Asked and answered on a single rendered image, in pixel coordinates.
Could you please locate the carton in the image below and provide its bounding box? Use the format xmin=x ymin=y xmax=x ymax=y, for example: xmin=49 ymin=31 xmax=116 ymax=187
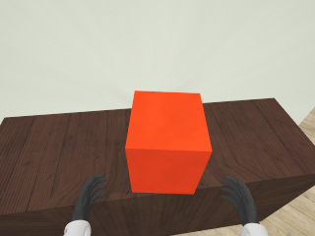
xmin=125 ymin=90 xmax=213 ymax=195

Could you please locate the pedestal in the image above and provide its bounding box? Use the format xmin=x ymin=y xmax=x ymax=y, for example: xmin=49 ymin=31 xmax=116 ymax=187
xmin=0 ymin=97 xmax=315 ymax=236

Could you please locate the robot left forearm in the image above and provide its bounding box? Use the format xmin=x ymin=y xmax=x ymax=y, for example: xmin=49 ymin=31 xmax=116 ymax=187
xmin=64 ymin=220 xmax=92 ymax=236

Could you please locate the robot left hand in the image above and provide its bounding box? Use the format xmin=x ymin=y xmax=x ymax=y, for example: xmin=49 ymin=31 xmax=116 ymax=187
xmin=72 ymin=173 xmax=106 ymax=221

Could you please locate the robot right hand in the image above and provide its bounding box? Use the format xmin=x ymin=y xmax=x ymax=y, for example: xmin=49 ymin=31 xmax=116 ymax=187
xmin=220 ymin=176 xmax=260 ymax=226

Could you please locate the robot right forearm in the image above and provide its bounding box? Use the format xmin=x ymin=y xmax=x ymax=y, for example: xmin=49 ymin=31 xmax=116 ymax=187
xmin=240 ymin=223 xmax=269 ymax=236

